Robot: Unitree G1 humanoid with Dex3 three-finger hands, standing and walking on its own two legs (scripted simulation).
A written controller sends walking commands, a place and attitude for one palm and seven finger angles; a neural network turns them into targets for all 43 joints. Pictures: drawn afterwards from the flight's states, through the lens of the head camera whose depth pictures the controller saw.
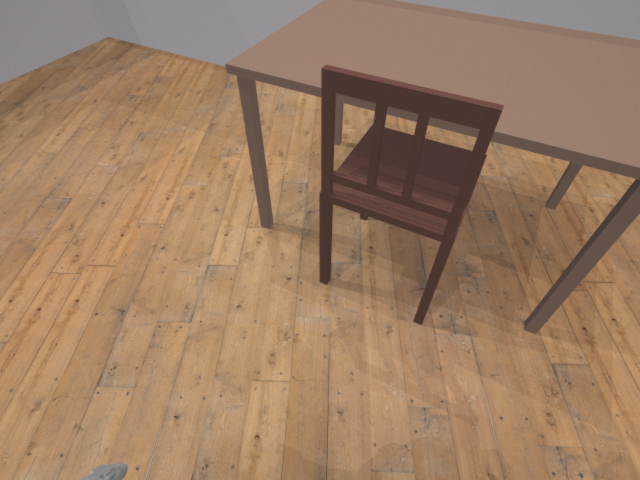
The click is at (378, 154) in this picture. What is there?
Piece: chair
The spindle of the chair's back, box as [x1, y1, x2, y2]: [366, 103, 387, 187]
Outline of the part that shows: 376,103 366,185 372,187 376,183 387,106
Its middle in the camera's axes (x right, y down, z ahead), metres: +0.14 -0.23 +0.98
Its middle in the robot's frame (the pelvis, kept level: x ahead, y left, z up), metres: +0.89 -0.10 -0.10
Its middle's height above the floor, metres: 0.67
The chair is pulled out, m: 0.00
